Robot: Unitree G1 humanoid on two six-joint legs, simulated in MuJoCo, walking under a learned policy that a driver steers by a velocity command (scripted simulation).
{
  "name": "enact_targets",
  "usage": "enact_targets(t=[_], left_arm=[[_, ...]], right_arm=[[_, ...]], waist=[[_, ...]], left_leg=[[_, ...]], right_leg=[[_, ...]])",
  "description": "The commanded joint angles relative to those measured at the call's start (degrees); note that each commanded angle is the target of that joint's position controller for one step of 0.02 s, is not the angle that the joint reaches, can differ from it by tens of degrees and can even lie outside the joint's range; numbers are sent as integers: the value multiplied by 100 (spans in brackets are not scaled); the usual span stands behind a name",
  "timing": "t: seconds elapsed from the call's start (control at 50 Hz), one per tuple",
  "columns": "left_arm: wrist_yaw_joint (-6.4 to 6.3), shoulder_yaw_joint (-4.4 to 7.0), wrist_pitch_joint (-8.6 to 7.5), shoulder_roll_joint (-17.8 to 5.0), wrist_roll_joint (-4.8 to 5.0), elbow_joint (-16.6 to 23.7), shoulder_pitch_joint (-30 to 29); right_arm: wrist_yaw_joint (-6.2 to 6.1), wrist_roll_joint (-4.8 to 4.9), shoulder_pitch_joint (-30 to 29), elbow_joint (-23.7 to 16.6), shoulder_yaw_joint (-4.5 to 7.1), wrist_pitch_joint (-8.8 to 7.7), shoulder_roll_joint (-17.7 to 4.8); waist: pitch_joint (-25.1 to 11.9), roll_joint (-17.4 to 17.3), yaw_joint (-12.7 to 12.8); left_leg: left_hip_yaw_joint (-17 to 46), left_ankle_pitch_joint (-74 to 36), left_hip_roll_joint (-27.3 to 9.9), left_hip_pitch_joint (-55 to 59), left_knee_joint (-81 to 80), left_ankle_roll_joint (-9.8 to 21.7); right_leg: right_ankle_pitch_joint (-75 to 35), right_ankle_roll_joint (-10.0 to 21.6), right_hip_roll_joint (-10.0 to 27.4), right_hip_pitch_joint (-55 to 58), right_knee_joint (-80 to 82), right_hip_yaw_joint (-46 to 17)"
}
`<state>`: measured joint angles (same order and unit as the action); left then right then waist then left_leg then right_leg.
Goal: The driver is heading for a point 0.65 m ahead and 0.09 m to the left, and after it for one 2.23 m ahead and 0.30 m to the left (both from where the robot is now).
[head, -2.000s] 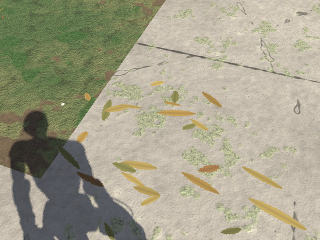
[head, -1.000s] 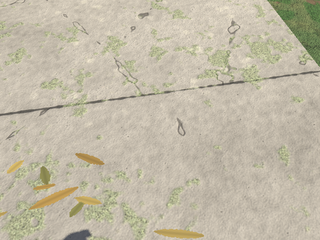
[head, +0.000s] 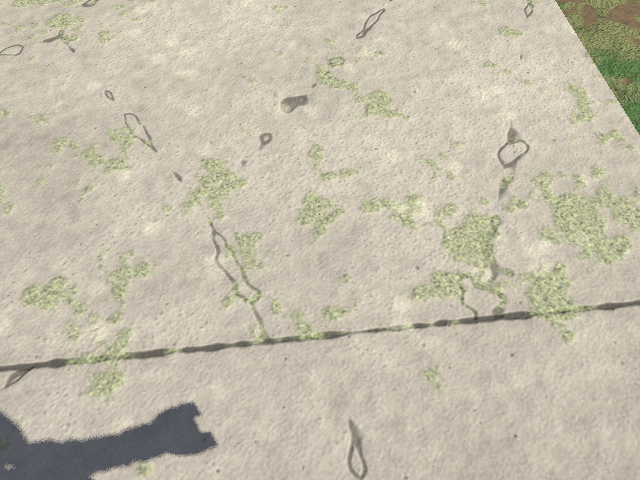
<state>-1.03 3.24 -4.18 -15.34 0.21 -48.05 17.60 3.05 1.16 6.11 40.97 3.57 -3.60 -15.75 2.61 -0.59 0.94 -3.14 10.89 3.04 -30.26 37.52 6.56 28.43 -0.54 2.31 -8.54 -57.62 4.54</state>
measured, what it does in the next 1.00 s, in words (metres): walks ahead, turning left: right foot, then left foot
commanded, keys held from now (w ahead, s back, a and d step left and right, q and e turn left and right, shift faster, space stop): w+q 0.52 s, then w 0.26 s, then no key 0.22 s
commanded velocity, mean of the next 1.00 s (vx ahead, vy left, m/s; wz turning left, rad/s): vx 0.46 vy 0.00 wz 0.41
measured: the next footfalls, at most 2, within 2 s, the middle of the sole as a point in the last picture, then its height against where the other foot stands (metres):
right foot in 0.42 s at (392, 479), level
left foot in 0.92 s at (225, 404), level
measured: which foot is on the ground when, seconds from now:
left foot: down 0.00-0.44, up 0.46-0.90, down 0.92-1.00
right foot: up 0.00-0.40, down 0.42-0.92, up 0.94-1.00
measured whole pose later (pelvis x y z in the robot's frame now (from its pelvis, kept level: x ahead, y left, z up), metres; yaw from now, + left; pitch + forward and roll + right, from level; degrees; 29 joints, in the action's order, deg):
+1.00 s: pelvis +0.50 +0.10 +0.01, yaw +24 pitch +3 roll -1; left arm 0.4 2.1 -3.7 -16.9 0.9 -50.1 18.5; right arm 1.6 -0.8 3.7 36.5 1.7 -3.2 -14.1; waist 2.4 0.3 3.4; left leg -1.1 7.7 0.3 -26.6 31.2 3.2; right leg 33.0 -2.6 1.1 -16.4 -59.6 -1.2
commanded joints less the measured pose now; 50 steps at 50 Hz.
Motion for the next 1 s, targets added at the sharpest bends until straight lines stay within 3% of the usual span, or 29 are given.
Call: enact_targets(t=[0.02,0.04,0.06,0.08,0.14,0.24,0.3,0.36,0.4,0.42,0.44,0.46,0.48,0.5,0.52,0.54,0.56,0.6,0.66,0.74,0.78,0.82,0.86,0.9,0.92,0.94,0.96,0.98,1.0], left_arm=[[144,75,-499,-777,238,963,-633],[97,68,-501,-708,117,932,-676],[53,124,-449,-776,-19,917,-614],[55,151,-364,-779,-64,916,-490],[22,119,-195,-578,-131,991,-472],[52,-8,-209,-313,-100,1271,-1554],[141,19,-278,-437,-1,1401,-1976],[211,126,-368,-683,26,1432,-1895],[187,236,-426,-826,16,1273,-1209],[147,322,-456,-1045,-78,1193,-524],[99,438,-436,-1519,-202,1112,278],[154,450,-360,-1456,-95,932,554],[140,316,-325,-931,-24,1055,271],[111,247,-263,-727,-32,1091,26],[110,195,-227,-630,-61,1073,-224],[115,147,-227,-516,-86,1021,-340],[131,131,-241,-493,-106,970,-389],[174,147,-298,-524,-68,823,-332],[185,212,-321,-753,-37,622,-243],[160,224,-221,-924,59,413,-89],[164,233,-169,-1021,102,276,172],[159,226,-83,-1062,112,149,297],[128,234,-6,-1132,141,66,269],[82,191,11,-1057,155,66,160],[60,72,-35,-775,-14,216,150],[125,-151,-86,-204,-155,205,979],[155,-59,-83,-662,-9,-37,1170],[161,22,-45,-928,152,81,619],[110,3,4,-846,120,176,164]], right_arm=[[-93,-16,1563,-63,309,-57,-976],[-90,4,1128,-167,246,-66,-813],[-109,-26,811,-273,200,-70,-654],[-130,-76,671,-369,172,-63,-594],[-212,-57,735,-380,223,-93,-764],[-354,30,1142,-270,261,3,-894],[-374,50,1398,-198,268,63,-930],[-404,46,1411,-200,270,108,-900],[-404,25,1206,-286,243,125,-791],[-377,-18,1130,-380,144,99,-517],[-378,-5,1625,-522,27,59,-143],[-379,96,1991,-591,-4,21,-299],[-375,131,1704,-486,127,44,-843],[-368,66,1190,-570,164,86,-947],[-351,1,948,-647,169,105,-864],[-328,-26,853,-679,180,116,-759],[-300,12,943,-670,158,133,-611],[-285,23,1007,-629,105,164,-382],[-281,-49,641,-710,39,134,-280],[-167,-53,-82,-807,-60,5,-142],[-118,-16,-447,-904,-76,-28,-135],[-82,-20,-663,-1013,-53,-60,-189],[-56,-63,-497,-1013,11,-96,-322],[-113,-178,609,-650,187,-105,-666],[-199,-283,1351,-523,286,-78,-1092],[-246,-389,1403,-568,248,-12,-1357],[-205,-248,1592,-507,205,50,-1059],[-182,-173,1254,-480,162,74,-883],[-185,-118,828,-468,88,65,-655]], waist=[[-1484,-365,-744],[-953,209,-421],[-746,170,-198],[-657,34,-36],[-515,-74,60],[-393,-374,-361],[-386,-504,-543],[-402,-637,-410],[-593,-742,5],[-1181,-515,344],[-2079,642,366],[-2331,2067,249],[-1540,1222,364],[-944,717,397],[-528,459,277],[-322,497,157],[-233,626,42],[-214,655,-33],[-179,460,-29],[-109,429,211],[-45,454,367],[34,523,382],[-169,669,188],[-863,560,-412],[-1601,37,-654],[-2405,-1463,-262],[-3082,-1089,-487],[-2283,-798,-484],[-1643,-447,-367]], left_leg=[[3890,335,-1929,4490,-2034,1407],[3226,-304,-1683,3496,-2080,1220],[2799,-891,-1495,2788,-2166,1141],[2572,-1178,-1331,2338,-2301,1117],[2038,-2015,-1109,1684,-2444,1132],[1622,-1454,-660,1451,-2243,692],[2039,-955,-824,1716,-2016,615],[2644,-701,-1053,2205,-1555,494],[2716,-1020,-882,2171,-992,299],[2412,-965,-588,1774,62,100],[1638,480,139,171,1997,-307],[1349,2367,163,-1217,3265,-456],[1464,1926,-200,-1647,3815,-506],[1227,1438,-398,-1654,3901,-536],[1137,1089,-559,-1491,3679,-554],[1137,862,-705,-1288,3409,-546],[1089,754,-776,-1020,3238,-540],[983,634,-765,-871,2908,-569],[934,98,-826,-1082,2002,-635],[507,-945,-824,-711,523,-637],[345,-1049,-729,-512,64,-622],[272,-897,-588,-384,-322,-531],[213,-751,-410,73,-690,-350],[57,-1731,-171,1842,-1248,-71],[959,-3945,-1127,3421,-819,247],[2958,-5937,-2757,5142,-620,1340],[3336,-5314,-2820,5057,-832,1619],[2660,-4731,-2454,4461,-1044,1414],[2173,-4280,-2102,3746,-1231,1129]], right_leg=[[-302,230,-61,-3936,-2261,-1106],[-661,214,193,-3651,-1739,-1038],[-875,149,359,-3215,-1281,-1021],[-989,90,442,-2868,-1091,-1025],[-1343,-180,407,-2690,-359,-812],[-3044,-334,-8,-2354,1860,-673],[-3232,-303,-211,-2128,2532,-733],[-2692,-99,-259,-1888,2945,-902],[-2548,159,-270,-950,3303,-781],[-2497,465,269,282,3203,-1193],[-1984,1176,1562,2402,3258,-3000],[-580,1690,2323,2990,3825,-5064],[182,1481,2141,2360,4011,-4604],[-155,1240,1887,1640,4048,-3683],[-821,1147,1620,931,4201,-3021],[-1283,1097,1383,475,4352,-2570],[-1541,1071,1217,137,4504,-2216],[-2034,1196,1118,-75,4714,-1768],[-2789,1342,1180,102,4862,-1361],[-3112,1176,973,206,4857,-745],[-3040,1138,1020,323,4809,-679],[-3808,1047,1113,589,4528,-674],[-4794,862,1127,863,3982,-610],[-5627,520,719,557,2684,-296],[-3961,207,387,-448,1315,-88],[829,-200,-363,-2254,-744,-262],[1207,-234,-254,-2371,-1468,-1131],[924,-244,-18,-2818,-1601,-976],[531,-257,180,-2941,-1280,-832]])
Velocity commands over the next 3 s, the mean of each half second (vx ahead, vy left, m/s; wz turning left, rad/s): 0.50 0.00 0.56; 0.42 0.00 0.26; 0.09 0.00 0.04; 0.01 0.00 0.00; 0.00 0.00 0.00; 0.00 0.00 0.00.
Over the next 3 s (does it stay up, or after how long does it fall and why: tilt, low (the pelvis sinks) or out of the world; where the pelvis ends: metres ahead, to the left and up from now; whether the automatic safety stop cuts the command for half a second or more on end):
stays up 0.59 0.12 0.03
